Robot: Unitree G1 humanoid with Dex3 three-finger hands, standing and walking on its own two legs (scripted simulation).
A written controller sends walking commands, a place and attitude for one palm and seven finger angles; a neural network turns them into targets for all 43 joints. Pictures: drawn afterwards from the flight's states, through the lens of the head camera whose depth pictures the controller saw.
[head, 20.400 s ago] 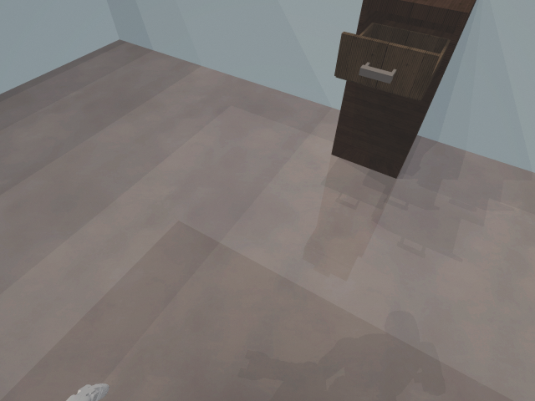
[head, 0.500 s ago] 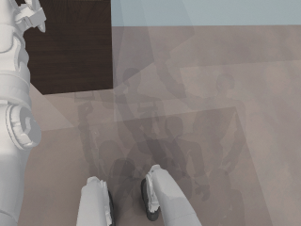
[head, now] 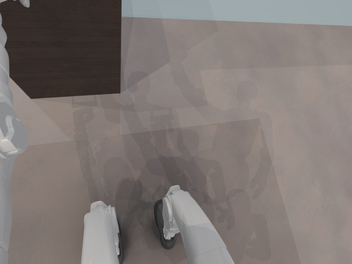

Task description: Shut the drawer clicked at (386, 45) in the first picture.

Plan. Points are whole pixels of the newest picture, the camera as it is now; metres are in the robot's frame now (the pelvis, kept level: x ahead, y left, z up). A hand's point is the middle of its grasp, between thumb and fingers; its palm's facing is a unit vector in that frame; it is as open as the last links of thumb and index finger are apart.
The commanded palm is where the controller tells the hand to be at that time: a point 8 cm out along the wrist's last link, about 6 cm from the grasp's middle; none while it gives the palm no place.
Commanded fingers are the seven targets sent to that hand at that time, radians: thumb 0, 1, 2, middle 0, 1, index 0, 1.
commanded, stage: pull the fist back off the drawer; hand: left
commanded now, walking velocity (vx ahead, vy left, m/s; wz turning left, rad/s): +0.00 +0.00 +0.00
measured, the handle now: out of the picture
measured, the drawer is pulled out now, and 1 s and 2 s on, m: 0.00 0.00 0.00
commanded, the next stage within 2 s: draw the hand back to the body in 0.58 s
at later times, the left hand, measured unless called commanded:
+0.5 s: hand out of the picture +0.62 +0.15 +0.08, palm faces +0.00 -1.00 -0.04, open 3.2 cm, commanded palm +0.59 +0.17 +0.08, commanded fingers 0.00 0.90 0.90 -1.40 -1.60 -1.40 -1.60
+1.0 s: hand out of the picture +0.51 +0.17 +0.14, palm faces +0.03 -1.00 -0.04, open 3.3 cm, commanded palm +0.46 +0.22 +0.15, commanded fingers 0.00 0.90 0.90 -1.40 -1.60 -1.40 -1.60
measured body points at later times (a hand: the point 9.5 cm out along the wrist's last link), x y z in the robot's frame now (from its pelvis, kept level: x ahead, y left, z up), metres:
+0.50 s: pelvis +0.02 +0.00 +0.02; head +0.23 +0.03 +0.42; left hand +0.61 +0.21 +0.08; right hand -0.02 -0.24 -0.08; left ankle +0.05 +0.10 -0.58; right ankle +0.06 -0.12 -0.58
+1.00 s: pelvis +0.07 +0.00 +0.09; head +0.20 +0.01 +0.52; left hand +0.50 +0.23 +0.14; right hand +0.13 -0.25 -0.03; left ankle +0.05 +0.10 -0.58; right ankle +0.06 -0.12 -0.58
